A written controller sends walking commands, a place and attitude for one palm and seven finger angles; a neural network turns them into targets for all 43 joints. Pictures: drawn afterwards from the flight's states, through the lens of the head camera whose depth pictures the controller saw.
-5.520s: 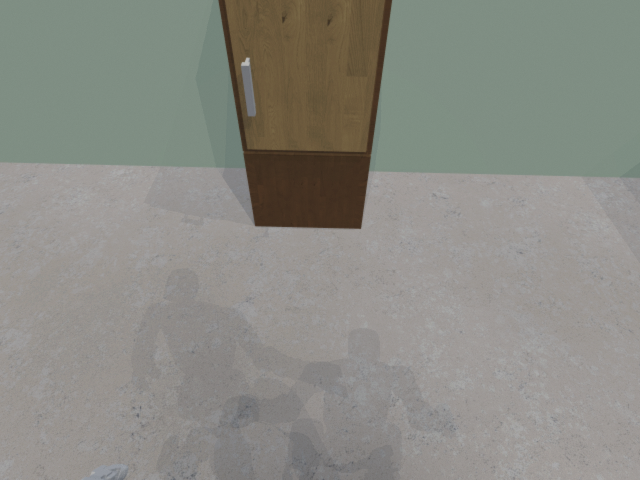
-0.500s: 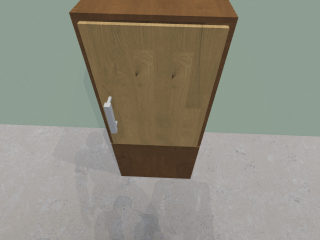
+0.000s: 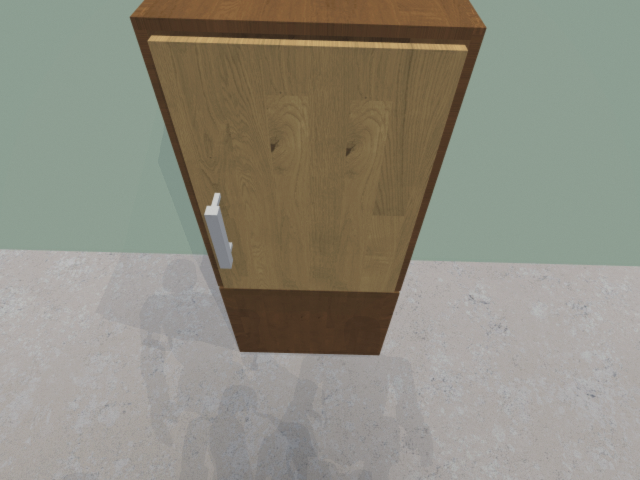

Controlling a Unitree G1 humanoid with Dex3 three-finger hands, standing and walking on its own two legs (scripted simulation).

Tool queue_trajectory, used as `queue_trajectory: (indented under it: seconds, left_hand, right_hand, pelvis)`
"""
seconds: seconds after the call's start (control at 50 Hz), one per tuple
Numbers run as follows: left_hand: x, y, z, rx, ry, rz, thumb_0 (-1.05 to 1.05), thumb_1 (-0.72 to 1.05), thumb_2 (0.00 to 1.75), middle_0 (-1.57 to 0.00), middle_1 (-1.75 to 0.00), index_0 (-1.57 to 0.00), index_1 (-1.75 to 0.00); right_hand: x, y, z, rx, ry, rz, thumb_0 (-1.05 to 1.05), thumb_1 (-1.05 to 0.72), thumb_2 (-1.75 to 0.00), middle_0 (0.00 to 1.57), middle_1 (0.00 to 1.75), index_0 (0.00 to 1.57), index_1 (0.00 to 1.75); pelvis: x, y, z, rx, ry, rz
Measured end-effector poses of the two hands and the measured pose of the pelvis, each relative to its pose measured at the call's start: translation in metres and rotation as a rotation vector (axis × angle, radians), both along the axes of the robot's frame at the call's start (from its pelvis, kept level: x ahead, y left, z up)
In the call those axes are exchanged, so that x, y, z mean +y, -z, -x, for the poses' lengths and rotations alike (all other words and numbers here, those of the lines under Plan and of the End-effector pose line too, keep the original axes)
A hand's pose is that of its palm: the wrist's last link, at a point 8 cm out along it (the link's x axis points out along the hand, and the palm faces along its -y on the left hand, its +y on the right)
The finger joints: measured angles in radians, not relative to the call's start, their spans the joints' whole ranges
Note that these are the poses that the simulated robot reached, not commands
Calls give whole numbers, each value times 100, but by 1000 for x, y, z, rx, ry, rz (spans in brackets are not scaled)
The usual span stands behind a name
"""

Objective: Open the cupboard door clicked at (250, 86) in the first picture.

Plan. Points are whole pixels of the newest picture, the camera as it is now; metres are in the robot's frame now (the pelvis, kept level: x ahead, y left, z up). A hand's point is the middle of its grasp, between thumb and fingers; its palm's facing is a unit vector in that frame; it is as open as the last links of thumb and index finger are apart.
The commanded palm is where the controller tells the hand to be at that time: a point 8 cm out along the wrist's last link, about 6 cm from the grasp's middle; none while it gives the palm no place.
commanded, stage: look again from close up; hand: left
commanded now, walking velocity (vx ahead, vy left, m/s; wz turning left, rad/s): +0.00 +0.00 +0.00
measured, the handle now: (221, 231) +0.56 +0.22 -0.10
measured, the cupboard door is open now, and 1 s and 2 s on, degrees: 0 0 0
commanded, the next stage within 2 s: shuffle to correct the standing spot in 0.32 s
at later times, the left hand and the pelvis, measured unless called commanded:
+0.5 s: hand out of the picture -0.04 +0.23 -0.17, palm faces +0.02 -0.98 -0.22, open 7.4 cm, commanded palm none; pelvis -0.03 +0.03 +0.00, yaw +1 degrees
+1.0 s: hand out of the picture -0.04 +0.16 -0.18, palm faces +0.05 -0.99 -0.13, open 7.4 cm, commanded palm none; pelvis +0.01 +0.02 +0.00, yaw +0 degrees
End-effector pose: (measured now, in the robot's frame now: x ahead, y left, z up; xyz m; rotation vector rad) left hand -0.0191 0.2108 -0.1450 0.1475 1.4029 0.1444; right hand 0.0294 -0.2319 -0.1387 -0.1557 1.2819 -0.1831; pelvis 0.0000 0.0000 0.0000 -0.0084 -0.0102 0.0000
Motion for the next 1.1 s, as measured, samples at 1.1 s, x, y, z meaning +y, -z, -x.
queue_trajectory:
  seconds: [1.1]
  left_hand:
    - [13,6,-11,-3,-6,20,1,91,90,-20,-30,-20,-30]
  right_hand:
    - [21,1,7,51,15,8,2,-93,-90,20,30,20,30]
  pelvis:
    - [16,1,-1,25,10,-16]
